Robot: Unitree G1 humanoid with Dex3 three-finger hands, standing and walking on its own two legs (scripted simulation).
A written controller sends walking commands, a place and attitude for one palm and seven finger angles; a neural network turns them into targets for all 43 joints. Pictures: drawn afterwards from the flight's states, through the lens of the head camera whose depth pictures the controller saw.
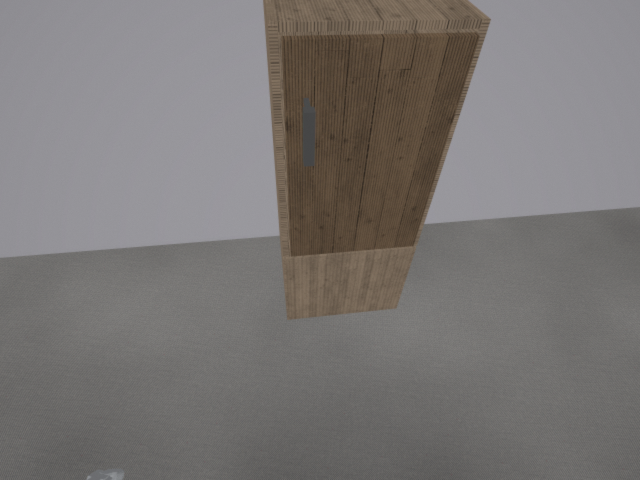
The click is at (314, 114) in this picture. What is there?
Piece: cupboard door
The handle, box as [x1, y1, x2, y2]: [303, 98, 315, 166]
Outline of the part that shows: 308,98 304,98 303,107 304,166 314,164 315,112 314,108 309,105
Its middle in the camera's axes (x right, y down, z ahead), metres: -0.03 -0.22 +0.78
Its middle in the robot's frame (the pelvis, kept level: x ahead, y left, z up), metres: +0.74 +0.07 +0.04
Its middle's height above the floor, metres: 0.81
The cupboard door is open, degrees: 0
